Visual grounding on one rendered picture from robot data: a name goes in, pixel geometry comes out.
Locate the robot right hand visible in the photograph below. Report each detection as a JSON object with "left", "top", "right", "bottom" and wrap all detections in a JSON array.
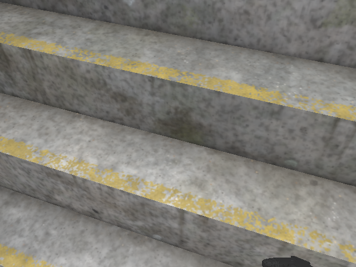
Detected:
[{"left": 262, "top": 256, "right": 313, "bottom": 267}]

